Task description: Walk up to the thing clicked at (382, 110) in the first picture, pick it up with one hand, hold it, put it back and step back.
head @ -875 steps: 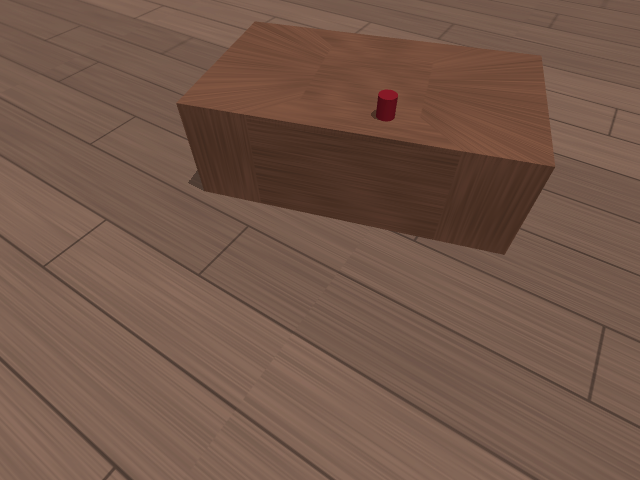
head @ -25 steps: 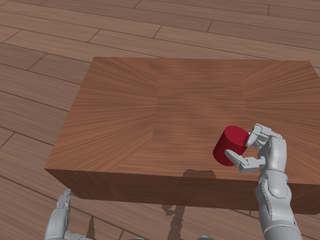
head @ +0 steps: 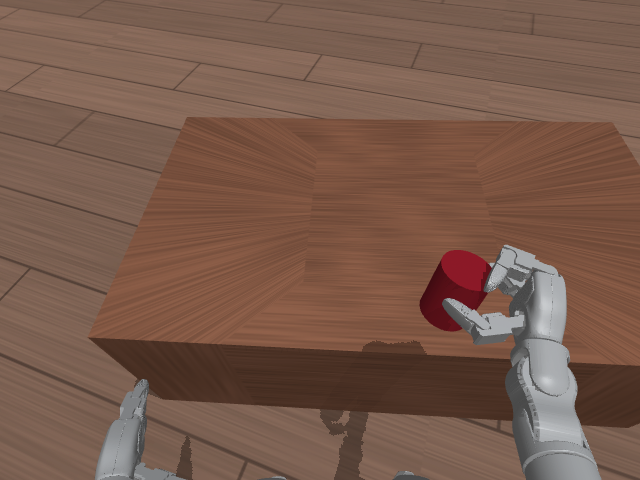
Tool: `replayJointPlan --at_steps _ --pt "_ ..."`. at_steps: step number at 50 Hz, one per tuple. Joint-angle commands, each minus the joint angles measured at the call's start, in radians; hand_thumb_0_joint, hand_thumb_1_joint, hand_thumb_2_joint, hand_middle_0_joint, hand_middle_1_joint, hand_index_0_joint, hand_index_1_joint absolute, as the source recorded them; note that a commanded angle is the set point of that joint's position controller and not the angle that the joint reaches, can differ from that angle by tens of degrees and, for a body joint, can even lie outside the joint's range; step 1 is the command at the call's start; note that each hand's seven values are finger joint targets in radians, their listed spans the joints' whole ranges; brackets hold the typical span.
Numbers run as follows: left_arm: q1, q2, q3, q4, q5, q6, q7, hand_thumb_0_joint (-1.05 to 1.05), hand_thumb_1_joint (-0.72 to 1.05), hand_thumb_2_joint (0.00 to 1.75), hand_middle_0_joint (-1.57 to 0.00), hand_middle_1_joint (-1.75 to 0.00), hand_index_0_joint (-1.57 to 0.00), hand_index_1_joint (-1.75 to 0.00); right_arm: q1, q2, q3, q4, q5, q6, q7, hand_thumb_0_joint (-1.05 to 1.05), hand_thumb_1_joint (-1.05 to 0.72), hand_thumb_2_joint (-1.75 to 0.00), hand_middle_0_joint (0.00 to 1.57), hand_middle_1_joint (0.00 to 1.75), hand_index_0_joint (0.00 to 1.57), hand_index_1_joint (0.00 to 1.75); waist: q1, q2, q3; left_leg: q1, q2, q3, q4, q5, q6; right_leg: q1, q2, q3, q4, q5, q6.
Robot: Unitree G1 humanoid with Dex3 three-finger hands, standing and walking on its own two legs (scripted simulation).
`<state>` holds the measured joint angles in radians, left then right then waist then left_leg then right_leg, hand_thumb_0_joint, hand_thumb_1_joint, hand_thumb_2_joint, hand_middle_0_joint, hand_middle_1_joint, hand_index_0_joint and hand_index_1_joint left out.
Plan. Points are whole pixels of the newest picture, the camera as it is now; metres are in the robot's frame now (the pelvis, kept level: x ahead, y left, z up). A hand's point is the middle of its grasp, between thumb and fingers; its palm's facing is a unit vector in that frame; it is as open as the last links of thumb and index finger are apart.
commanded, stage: hold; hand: right
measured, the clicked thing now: (455, 291) +0.35 -0.14 +0.02
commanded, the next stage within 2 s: crouch in 0.54 s
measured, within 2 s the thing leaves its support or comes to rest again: neither
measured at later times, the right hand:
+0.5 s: hand (489, 284) +0.34 -0.18 +0.05, palm faces +0.23 +0.97 +0.00, open 6.6 cm
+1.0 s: hand (486, 282) +0.38 -0.20 -0.01, palm faces +0.28 +0.96 +0.00, open 6.7 cm
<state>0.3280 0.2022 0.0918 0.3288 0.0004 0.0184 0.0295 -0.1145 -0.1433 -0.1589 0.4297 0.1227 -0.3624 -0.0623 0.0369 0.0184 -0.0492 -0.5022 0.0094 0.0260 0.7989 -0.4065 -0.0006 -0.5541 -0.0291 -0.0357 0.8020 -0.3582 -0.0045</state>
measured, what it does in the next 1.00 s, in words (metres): stands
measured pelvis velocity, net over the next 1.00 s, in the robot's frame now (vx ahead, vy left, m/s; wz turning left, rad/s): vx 0.00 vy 0.00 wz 0.00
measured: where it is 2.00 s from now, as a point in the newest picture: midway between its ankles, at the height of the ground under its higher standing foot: outside the picture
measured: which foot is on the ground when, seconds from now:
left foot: down 0.00-1.00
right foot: down 0.00-1.00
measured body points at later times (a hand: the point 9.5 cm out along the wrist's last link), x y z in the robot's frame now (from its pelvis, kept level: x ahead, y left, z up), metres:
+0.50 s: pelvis +0.01 +0.00 +0.00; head +0.04 -0.01 +0.45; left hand +0.16 +0.26 -0.06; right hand +0.32 -0.23 +0.05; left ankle +0.00 +0.12 -0.71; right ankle +0.03 -0.12 -0.71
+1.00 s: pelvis +0.00 +0.00 -0.02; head +0.08 -0.02 +0.42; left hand +0.16 +0.27 -0.06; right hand +0.36 -0.25 -0.01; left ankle +0.00 +0.12 -0.71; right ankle +0.03 -0.12 -0.71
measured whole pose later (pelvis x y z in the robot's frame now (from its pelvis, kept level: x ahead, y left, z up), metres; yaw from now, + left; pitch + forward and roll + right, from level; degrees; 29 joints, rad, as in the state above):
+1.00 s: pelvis +0.00 +0.00 -0.02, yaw +0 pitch +12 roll +1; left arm 0.30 0.20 0.08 0.24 0.03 0.00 0.01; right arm -0.34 -0.23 -0.31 0.75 0.10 -0.48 -0.06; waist 0.10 0.04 -0.05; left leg -0.69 0.00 0.03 0.92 -0.44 0.00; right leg -0.75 -0.04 -0.02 0.93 -0.40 0.00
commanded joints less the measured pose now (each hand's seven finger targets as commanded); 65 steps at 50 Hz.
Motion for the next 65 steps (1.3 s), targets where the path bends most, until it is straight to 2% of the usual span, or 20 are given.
replayJointPlan --at_steps 1,4,7,10,16,21,25,29,31,34,36,40,43,47,48,50,53,56,60,65 --pt "-0.016 0.1 0.024 -0.133 0.001 -0.039 0.011 0.0 -0.54 0.05 -0.05 -0.06 -0.05 -0.06 -0.232 -0.105 -0.049 -0.211 0.008 -0.069 -0.018 0.0 -0.29 -1.32 1.3 1.44 1.34 1.44 -0.009 -0.03 -0.225 0.039 -0.018 -0.002 -0.126 0.194 0.006 0.162 0.011 0.023 -0.126 0.136 -0.007" --pt "-0.071 0.186 0.102 -0.168 0.0 -0.044 0.024 0.0 -0.53 0.04 -0.05 -0.06 -0.05 -0.05 -0.223 -0.106 -0.06 -0.173 0.016 -0.06 -0.026 0.0 -0.29 -1.3 1.29 1.42 1.33 1.42 0.012 0.048 -0.228 0.042 -0.02 -0.002 -0.137 0.167 0.0 0.159 0.007 0.028 -0.132 0.105 -0.014" --pt "-0.099 0.191 0.099 -0.196 -0.002 -0.044 0.026 0.0 -0.53 0.04 -0.05 -0.06 -0.05 -0.05 -0.244 -0.119 -0.06 -0.164 0.014 -0.063 -0.021 0.0 -0.29 -1.3 1.29 1.42 1.33 1.42 0.007 0.057 -0.207 0.027 -0.018 -0.006 -0.146 0.138 0.0 0.149 0.005 0.028 -0.137 0.081 -0.016" --pt "-0.064 0.107 0.022 -0.207 -0.001 -0.05 0.019 0.0 -0.53 0.04 -0.05 -0.06 -0.05 -0.05 -0.277 -0.084 -0.029 -0.181 0.017 -0.083 -0.017 0.0 -0.26 -1.29 1.27 1.41 1.31 1.41 0.005 0.039 -0.225 0.047 -0.011 -0.013 -0.139 0.178 0.0 0.148 0.012 0.018 -0.121 0.117 -0.016" --pt "0.029 0.137 0.06 -0.14 0.006 -0.045 0.018 0.0 -0.53 0.04 -0.05 -0.06 -0.05 -0.05 -0.282 -0.138 -0.048 -0.25 0.001 -0.097 -0.01 0.0 -0.32 -1.29 1.28 1.4 1.32 1.4 -0.003 -0.097 -0.272 0.047 -0.013 -0.013 -0.104 0.276 0.006 0.21 0.015 0.01 -0.119 0.221 -0.002" --pt "-0.042 0.131 0.049 -0.173 0.003 -0.05 0.011 0.0 -0.54 0.05 -0.05 -0.06 -0.05 -0.06 -0.262 -0.093 -0.025 -0.248 0.007 -0.086 -0.019 0.0 -0.33 -1.32 1.31 1.44 1.35 1.44 0.001 -0.052 -0.258 0.045 -0.017 -0.001 -0.107 0.251 0.006 0.185 0.007 0.023 -0.122 0.196 -0.003" --pt "-0.061 0.189 0.099 -0.212 -0.001 -0.047 0.024 0.0 -0.54 0.05 -0.05 -0.06 -0.05 -0.06 -0.276 -0.111 -0.043 -0.218 0.01 -0.076 -0.024 0.0 -0.32 -1.31 1.29 1.42 1.33 1.42 0.018 0.023 -0.278 0.061 -0.023 0.006 -0.112 0.259 0.0 0.203 -0.001 0.039 -0.129 0.203 -0.008" --pt "0.003 0.129 0.048 -0.185 -0.002 -0.039 0.016 0.0 -0.54 0.05 -0.05 -0.06 -0.05 -0.05 -0.223 -0.102 -0.053 -0.182 0.018 -0.076 -0.013 0.0 -0.3 -1.3 1.29 1.42 1.33 1.42 -0.001 0.045 -0.275 0.088 -0.011 -0.004 -0.106 0.363 -0.011 0.188 0.012 0.019 -0.096 0.286 -0.019" --pt "0.018 0.159 0.08 -0.169 -0.001 -0.036 0.018 0.0 -0.53 0.04 -0.05 -0.06 -0.05 -0.05 -0.248 -0.114 -0.054 -0.167 0.018 -0.077 -0.004 0.0 -0.3 -1.29 1.28 1.41 1.32 1.41 0.017 0.046 -0.277 0.08 -0.008 -0.012 -0.103 0.396 -0.016 0.194 0.014 0.014 -0.086 0.298 -0.024" --pt "-0.024 0.122 0.043 -0.204 -0.004 -0.04 0.01 0.0 -0.53 0.05 -0.04 -0.05 -0.04 -0.05 -0.311 -0.135 -0.057 -0.197 0.005 -0.091 0.001 0.0 -0.24 -1.29 1.29 1.42 1.33 1.42 0.009 -0.025 -0.29 0.073 -0.005 -0.024 -0.107 0.346 -0.008 0.205 0.017 0.009 -0.091 0.264 -0.017" --pt "-0.018 0.163 0.085 -0.171 0.0 -0.035 0.015 0.0 -0.53 0.05 -0.04 -0.05 -0.04 -0.05 -0.279 -0.141 -0.082 -0.102 0.004 -0.091 -0.006 0.0 -0.23 -1.31 1.3 1.44 1.35 1.44 0.022 -0.001 -0.216 0.039 -0.006 -0.025 -0.113 0.303 -0.007 0.158 0.018 0.01 -0.094 0.215 -0.018" --pt "-0.037 0.126 0.054 -0.162 0.009 -0.045 0.002 0.0 -0.53 0.04 -0.04 -0.05 -0.05 -0.05 -0.346 -0.146 -0.106 -0.019 0.0 -0.123 -0.005 0.0 -0.24 -1.33 1.32 1.46 1.36 1.46 0.036 -0.003 -0.164 -0.041 -0.006 -0.029 -0.101 0.196 -0.002 0.068 0.014 0.015 -0.075 0.115 -0.019" --pt "-0.041 0.099 0.025 -0.207 0.018 -0.059 -0.004 0.0 -0.54 0.04 -0.04 -0.05 -0.05 -0.05 -0.425 -0.15 -0.119 0.056 -0.002 -0.161 0.0 0.0 -0.2 -1.32 1.3 1.45 1.35 1.45 0.059 0.046 -0.228 -0.058 -0.004 -0.045 -0.069 0.212 -0.009 0.032 0.015 0.022 -0.015 0.119 -0.026" --pt "-0.034 0.206 0.117 -0.288 0.032 -0.074 0.008 0.0 -0.54 0.05 -0.05 -0.06 -0.05 -0.05 -0.608 -0.295 -0.194 0.056 -0.018 -0.217 0.002 0.0 -0.18 -1.35 1.32 1.48 1.37 1.48 0.09 -0.008 -0.459 -0.071 -0.015 -0.043 0.011 0.324 -0.011 0.095 0.01 0.039 0.064 0.224 -0.024" --pt "0.015 0.2 0.11 -0.255 0.037 -0.072 0.006 0.0 -0.54 0.05 -0.04 -0.06 -0.05 -0.05 -0.63 -0.346 -0.232 0.076 -0.025 -0.223 0.002 0.0 -0.17 -1.36 1.33 1.5 1.38 1.5 0.081 -0.056 -0.453 -0.097 -0.015 -0.042 0.03 0.339 -0.009 0.083 0.012 0.035 0.081 0.249 -0.021" --pt "0.044 0.107 0.033 -0.179 0.041 -0.07 -0.017 0.0 -0.54 0.05 -0.04 -0.06 -0.05 -0.05 -0.616 -0.249 -0.193 0.238 -0.023 -0.23 0.018 0.0 -0.16 -1.38 1.34 1.52 1.4 1.52 0.083 -0.076 -0.347 -0.206 -0.02 -0.033 0.069 0.268 -0.002 -0.016 0.012 0.042 0.105 0.202 -0.016" --pt "-0.024 0.149 0.041 -0.354 0.053 -0.088 -0.024 0.0 -0.54 0.06 -0.04 -0.06 -0.05 -0.05 -0.728 -0.339 -0.256 0.241 -0.035 -0.26 0.019 0.0 -0.16 -1.36 1.33 1.5 1.38 1.5 0.093 -0.109 -0.516 -0.211 -0.028 -0.029 0.094 0.224 0.004 0.001 0.003 0.054 0.129 0.173 -0.01" --pt "0.062 0.153 0.044 -0.302 0.061 -0.073 -0.035 0.0 -0.53 0.05 -0.05 -0.06 -0.05 -0.05 -0.698 -0.349 -0.272 0.406 -0.051 -0.25 0.036 0.0 -0.18 -1.35 1.32 1.49 1.37 1.49 0.11 -0.114 -0.442 -0.279 -0.039 -0.013 0.124 0.211 0.007 -0.057 0.002 0.061 0.15 0.177 -0.007" --pt "0.013 0.227 0.095 -0.418 0.068 -0.08 -0.04 0.0 -0.53 0.05 -0.05 -0.06 -0.05 -0.05 -0.758 -0.409 -0.306 0.408 -0.056 -0.26 0.049 0.0 -0.21 -1.36 1.34 1.49 1.39 1.49 0.115 -0.131 -0.54 -0.304 -0.046 0.0 0.162 0.183 0.012 -0.057 -0.01 0.078 0.177 0.172 -0.003" --pt "0.037 0.209 0.074 -0.475 0.069 -0.086 -0.049 0.0 -0.54 0.05 -0.04 -0.06 -0.05 -0.05 -0.801 -0.424 -0.337 0.455 -0.055 -0.277 0.051 0.0 -0.2 -1.33 1.32 1.47 1.37 1.47 0.139 -0.083 -0.565 -0.307 -0.054 0.007 0.199 0.225 0.007 -0.127 -0.011 0.084 0.241 0.199 -0.016"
